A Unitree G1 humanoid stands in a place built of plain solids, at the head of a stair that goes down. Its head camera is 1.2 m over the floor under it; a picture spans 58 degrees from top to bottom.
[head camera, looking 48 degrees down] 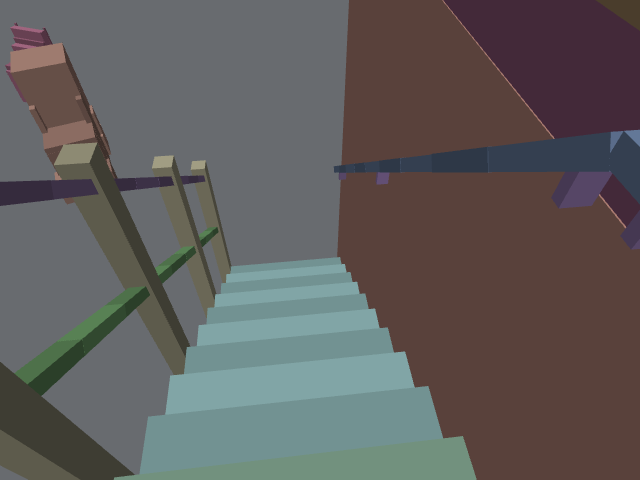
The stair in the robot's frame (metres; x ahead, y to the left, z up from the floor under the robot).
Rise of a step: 0.17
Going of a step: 0.21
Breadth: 0.90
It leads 6 degrees to the left of straight ahead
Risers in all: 10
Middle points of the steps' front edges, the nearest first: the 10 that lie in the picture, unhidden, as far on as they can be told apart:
0.33 0.07 0.00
0.54 0.09 -0.17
0.76 0.11 -0.35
0.97 0.14 -0.52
1.18 0.16 -0.69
1.39 0.18 -0.86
1.61 0.21 -1.04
1.82 0.23 -1.21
2.03 0.25 -1.38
2.24 0.28 -1.56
